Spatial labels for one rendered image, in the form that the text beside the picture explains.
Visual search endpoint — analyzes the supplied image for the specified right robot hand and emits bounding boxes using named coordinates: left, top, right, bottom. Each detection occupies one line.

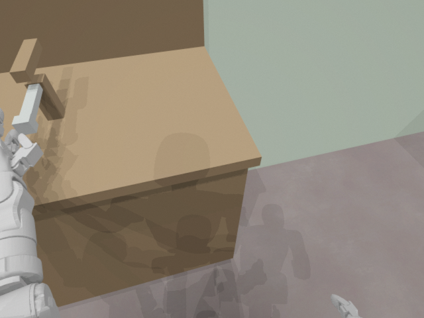
left=331, top=294, right=362, bottom=318

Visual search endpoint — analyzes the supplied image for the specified left robot upper arm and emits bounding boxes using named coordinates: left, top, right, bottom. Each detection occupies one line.
left=0, top=283, right=61, bottom=318

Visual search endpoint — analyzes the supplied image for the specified robot left forearm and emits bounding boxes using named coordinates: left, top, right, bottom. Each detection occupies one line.
left=0, top=172, right=43, bottom=296

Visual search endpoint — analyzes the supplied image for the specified counter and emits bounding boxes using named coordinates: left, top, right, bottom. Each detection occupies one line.
left=0, top=0, right=262, bottom=307

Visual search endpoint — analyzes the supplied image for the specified left robot hand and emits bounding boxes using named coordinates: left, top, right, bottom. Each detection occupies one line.
left=0, top=108, right=44, bottom=179

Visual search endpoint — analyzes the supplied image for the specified tap lever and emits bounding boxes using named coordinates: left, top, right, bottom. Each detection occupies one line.
left=12, top=83, right=43, bottom=135

